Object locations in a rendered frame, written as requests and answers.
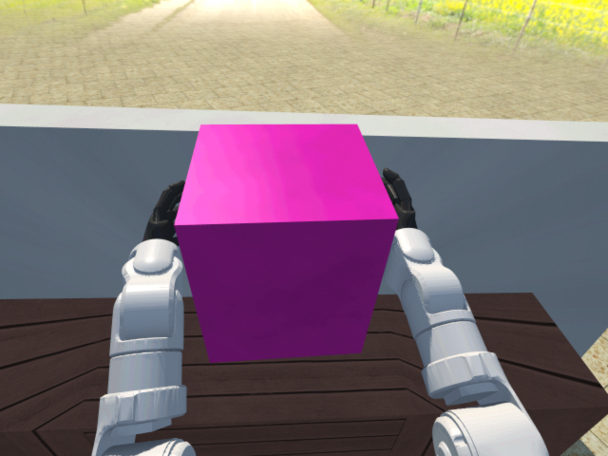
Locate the right robot forearm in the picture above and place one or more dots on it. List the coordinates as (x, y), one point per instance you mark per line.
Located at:
(457, 365)

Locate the pedestal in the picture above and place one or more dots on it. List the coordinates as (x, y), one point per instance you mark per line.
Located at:
(54, 368)

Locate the carton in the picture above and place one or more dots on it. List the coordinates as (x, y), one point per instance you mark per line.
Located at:
(285, 232)

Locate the left robot forearm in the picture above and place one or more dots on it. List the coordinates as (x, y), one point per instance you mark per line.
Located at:
(144, 382)

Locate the robot right upper arm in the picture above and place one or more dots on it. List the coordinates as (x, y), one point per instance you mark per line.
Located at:
(496, 429)

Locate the robot left hand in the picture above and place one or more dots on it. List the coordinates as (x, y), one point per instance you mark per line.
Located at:
(161, 222)

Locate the robot right hand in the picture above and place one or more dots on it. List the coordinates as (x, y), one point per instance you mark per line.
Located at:
(400, 198)

